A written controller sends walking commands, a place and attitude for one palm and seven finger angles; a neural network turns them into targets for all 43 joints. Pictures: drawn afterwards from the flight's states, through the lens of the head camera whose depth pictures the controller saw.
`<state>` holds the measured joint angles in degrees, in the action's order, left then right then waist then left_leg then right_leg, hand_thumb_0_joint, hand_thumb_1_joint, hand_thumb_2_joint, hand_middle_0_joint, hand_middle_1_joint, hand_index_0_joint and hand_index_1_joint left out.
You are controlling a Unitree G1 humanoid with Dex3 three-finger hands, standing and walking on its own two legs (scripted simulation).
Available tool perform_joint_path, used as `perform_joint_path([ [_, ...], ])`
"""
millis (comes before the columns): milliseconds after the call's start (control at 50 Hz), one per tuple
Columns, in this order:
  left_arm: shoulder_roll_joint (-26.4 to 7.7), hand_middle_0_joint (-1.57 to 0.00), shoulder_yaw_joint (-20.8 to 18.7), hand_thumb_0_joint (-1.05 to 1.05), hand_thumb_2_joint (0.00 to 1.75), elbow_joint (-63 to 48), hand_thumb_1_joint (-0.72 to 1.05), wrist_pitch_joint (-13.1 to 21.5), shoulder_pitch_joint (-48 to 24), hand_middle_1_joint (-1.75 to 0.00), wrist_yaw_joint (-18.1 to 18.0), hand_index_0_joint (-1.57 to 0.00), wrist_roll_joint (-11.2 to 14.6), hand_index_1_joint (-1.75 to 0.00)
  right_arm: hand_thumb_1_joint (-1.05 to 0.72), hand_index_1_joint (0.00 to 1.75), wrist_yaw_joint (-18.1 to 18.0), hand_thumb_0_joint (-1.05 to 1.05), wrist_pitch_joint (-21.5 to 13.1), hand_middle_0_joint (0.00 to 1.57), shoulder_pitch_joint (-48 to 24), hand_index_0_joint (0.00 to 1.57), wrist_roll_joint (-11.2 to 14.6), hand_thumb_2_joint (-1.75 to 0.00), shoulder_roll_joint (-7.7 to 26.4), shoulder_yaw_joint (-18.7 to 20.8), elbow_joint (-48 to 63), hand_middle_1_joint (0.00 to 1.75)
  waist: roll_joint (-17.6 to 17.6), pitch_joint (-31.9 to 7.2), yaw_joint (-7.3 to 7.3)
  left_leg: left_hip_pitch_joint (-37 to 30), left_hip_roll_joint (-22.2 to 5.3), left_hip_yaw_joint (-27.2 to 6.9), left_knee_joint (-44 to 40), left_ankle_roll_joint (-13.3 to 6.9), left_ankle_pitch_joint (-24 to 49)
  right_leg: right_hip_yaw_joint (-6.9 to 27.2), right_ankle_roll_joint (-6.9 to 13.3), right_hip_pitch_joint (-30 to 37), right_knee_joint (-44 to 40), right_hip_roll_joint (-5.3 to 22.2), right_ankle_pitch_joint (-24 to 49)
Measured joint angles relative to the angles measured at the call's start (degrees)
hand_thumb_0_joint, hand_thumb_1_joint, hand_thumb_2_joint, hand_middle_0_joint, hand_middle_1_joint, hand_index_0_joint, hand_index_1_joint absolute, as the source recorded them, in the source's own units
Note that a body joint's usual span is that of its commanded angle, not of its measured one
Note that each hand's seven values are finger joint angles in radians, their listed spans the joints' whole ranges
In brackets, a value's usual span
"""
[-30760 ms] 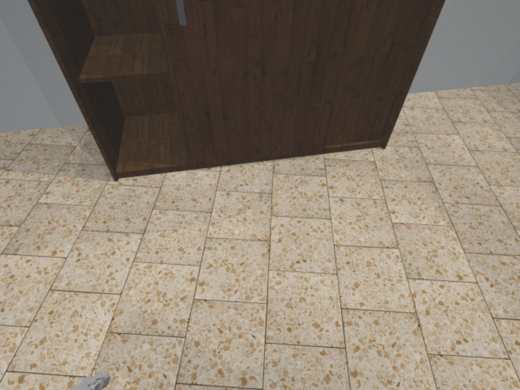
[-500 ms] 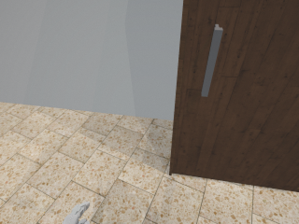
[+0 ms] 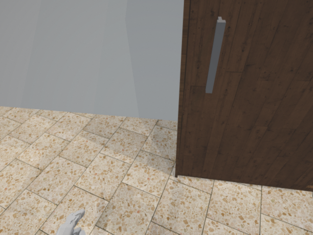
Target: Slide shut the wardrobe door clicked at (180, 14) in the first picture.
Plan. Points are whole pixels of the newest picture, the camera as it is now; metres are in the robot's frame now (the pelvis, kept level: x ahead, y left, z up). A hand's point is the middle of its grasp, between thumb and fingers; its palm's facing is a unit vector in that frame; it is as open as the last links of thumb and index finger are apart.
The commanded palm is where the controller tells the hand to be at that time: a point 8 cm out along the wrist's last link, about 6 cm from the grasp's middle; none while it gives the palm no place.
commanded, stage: let the arm hang, fingers relaxed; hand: right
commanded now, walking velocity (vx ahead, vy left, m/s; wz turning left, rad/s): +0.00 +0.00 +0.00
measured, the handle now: (213, 57) +0.65 -0.17 +0.17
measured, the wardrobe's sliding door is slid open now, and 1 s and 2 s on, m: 0.00 0.00 0.00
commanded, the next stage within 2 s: look to check the result in 1.12 s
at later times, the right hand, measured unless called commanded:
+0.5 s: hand out of the picture +0.01 -0.21 -0.17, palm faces +0.07 +0.97 -0.21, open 7.0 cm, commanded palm none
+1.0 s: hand out of the picture +0.04 -0.19 -0.16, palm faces +0.06 +0.98 -0.17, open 7.3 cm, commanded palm none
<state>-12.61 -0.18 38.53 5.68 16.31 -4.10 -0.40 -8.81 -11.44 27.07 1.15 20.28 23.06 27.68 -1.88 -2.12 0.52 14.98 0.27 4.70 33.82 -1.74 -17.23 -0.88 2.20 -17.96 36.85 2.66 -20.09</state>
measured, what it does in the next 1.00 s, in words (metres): stands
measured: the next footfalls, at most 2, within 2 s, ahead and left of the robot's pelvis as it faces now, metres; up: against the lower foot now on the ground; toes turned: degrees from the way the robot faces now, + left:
none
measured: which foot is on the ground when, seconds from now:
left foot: down 0.00-1.00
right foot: down 0.00-1.00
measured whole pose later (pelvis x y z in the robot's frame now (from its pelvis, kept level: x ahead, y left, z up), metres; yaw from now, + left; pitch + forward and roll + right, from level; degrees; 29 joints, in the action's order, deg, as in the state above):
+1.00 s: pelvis +0.03 -0.02 +0.02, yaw -2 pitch -1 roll +0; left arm -8.6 -0.3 63.3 0.3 15.2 -1.9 -0.6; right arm -1.6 0.2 14.6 -0.7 8.7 0.2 -64.9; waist -0.6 1.5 -0.3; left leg 10.0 -1.1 -3.8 24.6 2.1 -13.4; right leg -0.5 1.7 -10.8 25.0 -1.6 -12.9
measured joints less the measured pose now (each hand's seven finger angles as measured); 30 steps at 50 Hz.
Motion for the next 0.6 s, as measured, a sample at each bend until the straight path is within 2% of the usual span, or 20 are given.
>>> perform_joint_path([
  [40, -0.24, -0.20, -0.66, 0.01, 0.90, 0.29, 0.90, 1.57, -1.22, -0.30, 0.63, -0.20, -0.41, -0.30, -0.89, 0.30, 0.69, 0.01, -0.79, 0.21, -1.83, 0.21, -1.10, -0.90, 0.23, -1.08, -2.29, 0.30, -0.08, 0.57, -0.56, 2.19, -0.54, -0.74, 5.15, 0.93, -2.33, 0.06, -0.83, -0.81, -0.25, -0.74, 4.04],
  [60, -0.80, -0.20, -1.12, 0.01, 0.90, 1.02, 0.90, 1.33, -1.85, -0.30, 1.78, -0.20, -0.67, -0.30, -0.90, 0.30, 2.24, 0.01, 0.46, 0.21, -4.13, 0.21, -2.07, -0.90, 0.08, -3.05, -7.21, 0.30, 0.56, 0.08, -0.89, 4.37, -0.53, -1.77, 9.95, 1.45, -5.24, 0.44, -1.04, -1.94, 0.61, -1.33, 4.04],
  [100, -1.68, -0.20, -1.33, 0.01, 0.90, 2.32, 0.90, -0.60, -2.82, -0.30, 2.82, -0.20, -1.52, -0.30, -0.90, 0.30, 5.05, 0.01, 5.66, 0.20, -8.93, 0.20, -2.74, -0.90, -1.21, -7.84, -20.23, 0.30, 2.24, -1.10, -2.03, 8.10, -0.04, -3.94, 18.47, 2.20, -11.05, 1.75, -0.95, -3.16, 0.32, -2.47, 4.35],
  [120, -1.86, -0.20, -1.14, 0.01, 0.90, 2.88, 0.90, -1.47, -3.16, -0.30, 3.05, -0.20, -1.95, -0.30, -0.90, 0.30, 6.02, 0.01, 8.19, 0.20, -11.06, 0.20, -2.84, -0.90, -2.16, -10.14, -27.35, 0.30, 2.84, -1.29, -2.47, 8.83, 0.12, -4.68, 19.83, 2.48, -12.71, 2.30, -0.87, -3.14, -0.38, -2.88, 4.80],
  [160, -1.69, -0.20, -0.36, 0.01, 0.90, 3.78, 0.90, -2.93, -3.66, -0.30, 3.41, -0.20, -2.25, -0.30, -0.91, 0.30, 7.32, 0.01, 11.96, 0.20, -13.86, 0.20, -2.92, -0.90, -4.00, -14.37, -40.57, 0.30, 3.06, -0.73, -2.70, 7.44, 0.17, -5.44, 14.48, 2.70, -10.26, 2.60, -1.03, -2.35, -1.43, -3.21, 5.51],
  [200, -0.48, -0.20, 0.51, 0.00, 0.90, 4.17, 0.90, -4.05, -3.82, -0.30, 3.87, -0.20, -1.68, -0.30, -0.91, 0.30, 8.21, 0.01, 13.46, 0.20, -13.92, 0.20, -2.95, -0.90, -4.62, -18.18, -50.49, 0.30, 0.32, 0.02, -2.45, 4.15, -1.14, -7.64, 3.18, 1.86, -0.64, 1.09, -1.60, -2.22, -0.48, -4.39, 4.88],
  [220, -0.09, -0.20, 0.63, 0.00, 0.90, 4.73, 0.90, -4.57, -4.15, -0.30, 4.08, -0.20, -1.34, -0.30, -0.91, 0.30, 8.55, 0.01, 13.68, 0.20, -13.71, 0.20, -3.03, -0.90, -5.49, -19.88, -55.50, 0.30, -0.21, 0.73, -2.47, 4.40, -1.15, -8.19, 3.15, 1.77, 2.21, 0.63, -1.83, -2.42, 0.72, -4.40, 4.08],
  [280, 0.27, -0.20, 0.29, 0.00, 0.90, 7.52, 0.90, -6.49, -3.23, -0.30, 4.41, -0.20, -1.03, -0.30, -0.91, 0.30, 9.65, 0.01, 15.46, 0.20, -11.78, 0.20, -2.91, -0.90, -9.69, -24.57, -68.84, 0.30, 1.13, 2.09, -3.61, 3.31, 0.02, -6.86, 3.47, 2.29, 0.19, 2.05, -1.76, -1.87, 1.56, -3.28, 2.68],
  [320, 1.20, -0.20, 0.22, 0.00, 0.90, 10.38, 0.90, -6.97, -1.63, -0.30, 4.15, -0.20, -0.89, -0.30, -0.97, 0.30, 8.16, -0.02, 14.55, 0.21, -10.74, 0.21, -1.56, -0.90, -11.08, -22.58, -73.45, 0.30, 0.48, 3.03, -3.00, 2.12, 0.59, -6.36, 1.29, 2.38, 0.35, 2.62, -1.86, -1.26, 0.29, -2.69, 3.85],
  [360, 2.34, -0.20, 0.36, 0.00, 0.90, 13.51, 0.90, -7.06, 0.16, -0.30, 3.84, -0.20, -0.98, -0.30, -1.01, 0.30, 7.76, -0.04, 13.87, 0.21, -10.60, 0.21, -1.78, -0.90, -9.77, -21.44, -76.79, 0.30, -0.66, 3.77, -1.88, 1.04, 0.60, -6.39, -1.30, 2.46, 1.58, 2.63, -2.00, -0.28, -1.95, -2.61, 4.48],
  [420, 3.16, -0.20, 0.49, 0.00, 0.90, 17.34, 0.90, -7.02, 2.40, -0.30, 3.25, -0.20, -0.96, -0.29, -1.01, 0.30, 8.03, -0.04, 13.62, 0.21, -10.15, 0.21, -1.71, -0.90, -8.22, -21.47, -81.49, 0.30, -0.31, 4.40, -1.05, -0.49, 0.50, -6.39, -5.20, 2.63, 3.39, 2.63, -1.68, 0.81, -4.89, -2.63, 5.58],
  [520, 4.00, -0.20, 0.55, 0.00, 0.90, 21.44, 0.90, -6.69, 3.89, -0.30, 2.75, -0.20, -0.43, -0.30, -0.96, 0.30, 7.87, -0.02, 13.21, 0.21, -8.91, 0.20, -1.56, -0.90, -6.90, -21.72, -87.26, 0.30, 0.51, 5.26, -0.68, -2.23, -0.41, -7.08, -8.15, 3.26, 4.46, 1.90, -1.05, 2.98, -8.49, -3.40, 6.91],
  [600, 4.31, -0.20, 0.43, 0.00, 0.90, 23.09, 0.90, -6.36, 3.57, -0.30, 2.54, -0.20, -0.20, -0.30, -0.94, 0.30, 7.60, 0.00, 12.99, 0.20, -8.72, 0.20, -1.50, -0.90, -7.07, -22.08, -90.17, 0.30, 1.29, 5.40, -0.68, -3.16, -0.99, -7.53, -8.80, 3.63, 4.45, 1.41, -0.65, 4.29, -9.79, -3.93, 7.21],
])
